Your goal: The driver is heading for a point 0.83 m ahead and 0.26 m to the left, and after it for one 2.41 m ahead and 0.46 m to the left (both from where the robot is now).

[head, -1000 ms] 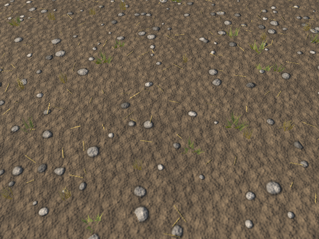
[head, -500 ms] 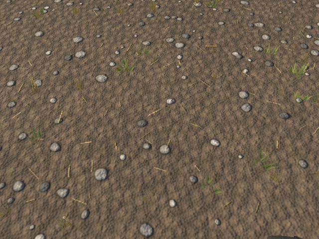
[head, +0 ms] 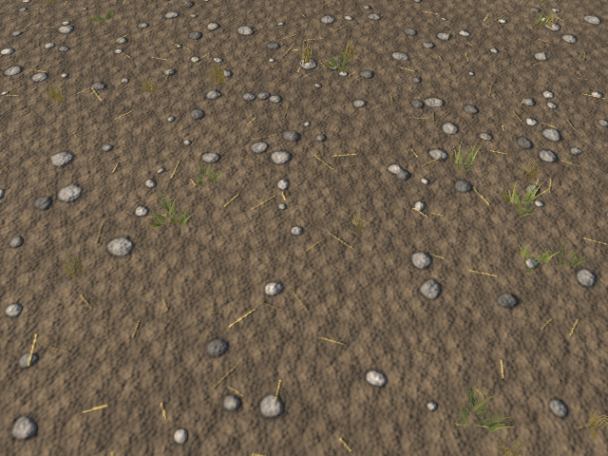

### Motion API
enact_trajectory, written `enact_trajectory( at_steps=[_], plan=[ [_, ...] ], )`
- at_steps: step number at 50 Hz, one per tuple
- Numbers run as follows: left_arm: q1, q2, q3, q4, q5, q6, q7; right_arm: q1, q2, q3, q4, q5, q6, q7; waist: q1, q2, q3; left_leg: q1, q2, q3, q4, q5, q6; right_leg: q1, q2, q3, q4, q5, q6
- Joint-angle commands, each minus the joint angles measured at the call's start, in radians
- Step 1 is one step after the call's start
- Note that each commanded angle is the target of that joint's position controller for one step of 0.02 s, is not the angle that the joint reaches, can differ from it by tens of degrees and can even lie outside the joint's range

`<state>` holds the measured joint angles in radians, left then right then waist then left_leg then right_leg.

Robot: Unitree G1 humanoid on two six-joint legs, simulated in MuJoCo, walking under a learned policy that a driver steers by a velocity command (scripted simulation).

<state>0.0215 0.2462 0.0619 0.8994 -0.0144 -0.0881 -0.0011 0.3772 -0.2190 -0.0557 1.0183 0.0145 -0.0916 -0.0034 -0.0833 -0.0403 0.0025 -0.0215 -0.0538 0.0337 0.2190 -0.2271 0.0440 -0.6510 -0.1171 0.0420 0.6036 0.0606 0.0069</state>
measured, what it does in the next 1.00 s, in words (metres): walks ahead, turning left: right foot, then left foot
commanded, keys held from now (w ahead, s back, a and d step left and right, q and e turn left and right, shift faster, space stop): w+q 0.86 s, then w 0.14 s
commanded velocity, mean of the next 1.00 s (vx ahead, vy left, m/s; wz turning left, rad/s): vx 0.50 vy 0.00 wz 0.50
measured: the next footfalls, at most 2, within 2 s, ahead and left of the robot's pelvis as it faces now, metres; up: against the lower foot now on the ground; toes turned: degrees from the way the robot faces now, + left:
right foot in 0.12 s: +0.25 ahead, -0.15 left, +0.00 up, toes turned +3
left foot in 0.66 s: +0.46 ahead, +0.17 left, +0.00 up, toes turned +26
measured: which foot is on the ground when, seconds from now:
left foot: down 0.00-0.12, up 0.14-0.64, down 0.66-1.00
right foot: up 0.00-0.10, down 0.12-0.68, up 0.70-1.00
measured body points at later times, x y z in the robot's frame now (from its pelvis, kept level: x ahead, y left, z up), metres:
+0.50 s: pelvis +0.26 -0.03 +0.00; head +0.28 -0.03 +0.45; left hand +0.19 +0.24 -0.14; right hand +0.49 -0.24 -0.11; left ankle +0.37 +0.17 -0.68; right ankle +0.22 -0.15 -0.75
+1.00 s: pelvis +0.50 +0.11 +0.00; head +0.51 +0.15 +0.45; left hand +0.53 +0.44 -0.10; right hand +0.69 -0.10 -0.11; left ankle +0.42 +0.15 -0.75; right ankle +0.75 +0.04 -0.68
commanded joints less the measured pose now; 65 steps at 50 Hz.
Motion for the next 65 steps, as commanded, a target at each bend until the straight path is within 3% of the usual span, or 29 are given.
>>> enact_trajectory(
  at_steps=[1,5,6,7,8,9,11,13,22,28,30,32,33,34,35,36,37,38,40,48,53,56,58,59,60,61,62,63,65],
  plan=[
    [-0.123,0.063,0.005,-0.086,-0.008,-0.027,-0.017,0.037,-0.170,-0.037,-0.031,0.010,0.003,-0.011,0.011,0.110,0.079,-0.048,0.270,-0.181,-0.024,0.158,0.156,0.045,0.043,-0.015,-0.093,-0.013,0.000],
    [0.091,0.156,0.045,-0.041,-0.008,-0.047,-0.016,-0.012,-0.172,-0.043,-0.054,0.008,0.019,-0.016,0.142,0.139,-0.036,-0.045,0.245,-0.200,0.215,0.344,0.101,0.366,0.084,-0.036,-0.163,-0.135,-0.051],
    [0.273,0.221,0.066,-0.007,0.009,-0.052,-0.008,-0.030,-0.124,-0.026,-0.082,-0.002,0.019,-0.013,0.213,0.080,-0.187,-0.186,0.176,-0.149,0.485,0.266,0.065,0.650,-0.033,0.068,-0.119,-0.135,-0.108],
    [0.385,0.318,0.091,0.011,0.025,-0.042,-0.004,0.069,-0.013,0.000,-0.112,0.003,0.004,-0.012,0.182,-0.182,-0.337,-0.576,0.017,-0.040,0.867,-0.109,-0.012,1.033,-0.286,0.460,-0.171,-0.259,-0.237],
    [0.387,0.240,0.067,0.008,0.025,-0.039,-0.008,0.074,-0.061,-0.006,-0.112,0.024,-0.010,-0.010,0.184,-0.255,-0.391,-0.707,0.028,-0.158,1.054,-0.359,-0.008,1.044,-0.328,0.685,-0.289,-0.378,-0.270],
    [0.310,0.163,0.044,-0.010,0.020,-0.039,-0.007,0.009,-0.145,-0.029,-0.126,0.042,-0.013,-0.010,0.177,-0.165,-0.252,-0.776,0.082,-0.176,1.119,-0.299,0.006,0.928,-0.296,0.540,-0.299,-0.409,-0.224],
    [0.187,0.097,0.023,-0.024,0.021,-0.035,-0.009,-0.070,-0.138,-0.037,-0.143,0.027,-0.001,-0.017,0.131,-0.049,-0.095,-0.721,0.162,-0.141,1.057,-0.141,0.012,0.659,-0.220,0.296,-0.354,-0.303,-0.176],
    [0.148,0.077,0.018,-0.016,0.030,-0.038,-0.009,-0.052,-0.104,-0.045,-0.147,0.023,0.027,-0.012,0.084,-0.085,-0.039,-0.633,0.203,-0.143,0.990,-0.071,0.013,0.525,-0.173,0.158,-0.416,-0.240,-0.162],
    [0.210,0.153,0.047,0.007,0.026,-0.031,0.024,-0.247,-0.069,-0.036,-0.244,0.009,0.051,0.020,0.109,-0.010,0.047,-0.694,0.196,-0.089,0.631,0.242,-0.016,0.552,-0.154,-0.144,-0.488,-0.048,-0.166],
    [0.291,0.193,0.062,0.020,0.002,0.002,0.026,-0.411,-0.069,-0.023,-0.332,0.011,0.052,0.057,0.156,-0.011,0.101,-0.702,0.163,0.007,0.459,0.152,0.022,0.714,-0.199,-0.230,-0.420,0.034,-0.142],
    [0.273,0.220,0.069,0.011,-0.007,0.015,0.027,-0.388,-0.097,-0.035,-0.347,0.012,0.055,0.064,0.120,-0.039,0.066,-0.607,0.112,0.059,0.439,0.056,0.056,0.744,-0.205,-0.262,-0.317,0.311,-0.123],
    [0.241,0.244,0.074,-0.001,-0.017,0.031,0.029,-0.200,-0.161,-0.073,-0.311,0.017,0.057,0.061,0.002,-0.051,-0.050,-0.338,0.016,0.117,0.384,0.030,0.108,0.717,-0.174,-0.305,-0.033,0.598,-0.092],
    [0.246,0.228,0.066,-0.008,-0.011,0.032,0.030,-0.027,-0.234,-0.112,-0.261,0.018,0.060,0.045,-0.076,-0.010,-0.144,-0.049,-0.008,0.077,0.336,0.089,0.148,0.562,-0.134,-0.320,0.218,0.485,-0.047],
    [0.270,0.116,0.034,-0.051,0.032,0.019,0.027,0.041,-0.348,-0.138,-0.242,0.018,0.066,0.024,-0.037,0.221,-0.196,0.234,0.231,-0.329,0.304,0.082,0.243,0.189,-0.031,-0.309,0.575,-0.231,0.008],
    [0.283,0.077,0.011,-0.100,0.015,-0.028,0.015,0.024,-0.374,-0.127,-0.284,0.005,0.047,0.032,0.018,0.278,-0.362,0.411,0.401,-0.870,0.116,-0.082,0.409,-0.068,0.137,-0.061,0.801,-0.686,0.031],
    [0.149,0.152,0.028,-0.128,-0.029,-0.058,0.005,0.031,-0.283,-0.099,-0.277,-0.003,0.035,0.043,-0.037,0.143,-0.294,0.392,0.385,-0.790,0.057,-0.051,0.347,-0.189,0.093,0.035,0.835,-0.616,0.007],
    [0.127,0.149,0.026,-0.135,-0.036,-0.071,0.001,-0.006,-0.239,-0.086,-0.273,0.001,0.025,0.042,-0.012,0.130,-0.184,0.278,0.349,-0.630,0.070,0.017,0.309,-0.216,0.052,0.022,0.773,-0.526,-0.019],
    [0.139,0.147,0.028,-0.113,-0.011,-0.073,0.011,-0.091,-0.204,-0.075,-0.292,0.006,0.021,0.040,0.038,0.054,-0.123,0.121,0.300,-0.512,0.073,0.090,0.270,-0.145,0.006,0.029,0.688,-0.449,-0.022],
    [0.173,0.167,0.044,-0.103,0.011,-0.046,0.014,-0.181,-0.158,-0.058,-0.324,-0.007,0.020,0.032,0.102,0.081,-0.078,-0.086,0.246,-0.401,0.035,0.211,0.246,-0.001,-0.033,0.037,0.573,-0.378,-0.009],
    [-0.015,0.083,0.014,-0.170,0.021,-0.021,-0.001,-0.071,-0.184,-0.057,-0.290,0.001,0.014,-0.009,0.039,0.117,-0.011,-0.183,0.161,-0.226,-0.009,0.256,0.188,0.055,0.036,-0.012,0.066,0.029,0.042],
    [-0.121,0.107,0.009,-0.212,0.007,-0.037,-0.028,0.007,-0.194,-0.056,-0.247,0.003,0.016,-0.007,-0.009,0.128,0.041,-0.069,0.229,-0.282,0.036,0.198,0.179,0.038,0.061,-0.013,-0.073,0.041,0.000],
    [-0.101,0.129,0.014,-0.221,0.007,-0.047,-0.040,0.021,-0.207,-0.059,-0.233,0.000,0.029,-0.014,0.012,0.149,0.044,0.035,0.276,-0.322,0.097,0.313,0.159,0.044,0.075,-0.021,-0.113,-0.083,-0.041],
    [0.029,0.161,0.031,-0.189,0.010,-0.052,-0.037,-0.013,-0.212,-0.058,-0.242,0.000,0.037,-0.015,0.089,0.157,-0.024,0.043,0.237,-0.287,0.231,0.586,0.129,0.234,0.121,-0.068,-0.158,-0.112,-0.083],
    [0.172,0.201,0.047,-0.155,0.020,-0.053,-0.032,-0.029,-0.188,-0.047,-0.254,-0.005,0.037,-0.013,0.154,0.132,-0.139,-0.030,0.181,-0.242,0.413,0.624,0.101,0.467,0.079,-0.033,-0.126,-0.057,-0.127],
    [0.325,0.269,0.060,-0.137,0.036,-0.052,-0.031,0.003,-0.146,-0.028,-0.275,-0.027,0.034,-0.017,0.185,-0.009,-0.292,-0.237,0.081,-0.175,0.731,0.359,0.048,0.764,-0.107,0.196,-0.080,0.069,-0.215],
    [0.368,0.291,0.066,-0.099,0.035,-0.041,-0.042,0.139,-0.081,-0.013,-0.264,-0.005,0.018,-0.013,0.123,-0.312,-0.373,-0.559,-0.067,-0.153,1.032,-0.346,-0.024,0.999,-0.278,0.625,-0.217,0.029,-0.361],
    [0.340,0.202,0.040,-0.111,0.002,-0.036,-0.046,0.084,-0.175,-0.025,-0.257,-0.002,0.010,-0.010,0.148,-0.179,-0.299,-0.661,-0.007,-0.210,1.123,-0.375,-0.028,0.967,-0.254,0.640,-0.252,-0.015,-0.332],
    [0.250,0.166,0.027,-0.134,0.000,-0.028,-0.043,-0.024,-0.204,-0.033,-0.282,0.000,0.008,-0.008,0.145,-0.083,-0.172,-0.688,0.037,-0.169,1.119,-0.297,-0.037,0.830,-0.217,0.475,-0.241,0.117,-0.294],
    [0.166,0.137,0.012,-0.152,0.012,-0.015,-0.041,-0.112,-0.188,-0.035,-0.309,-0.030,0.010,-0.015,0.102,0.035,-0.078,-0.616,0.096,-0.123,1.009,-0.211,-0.057,0.603,-0.143,0.299,-0.249,0.419,-0.271]
  ],
)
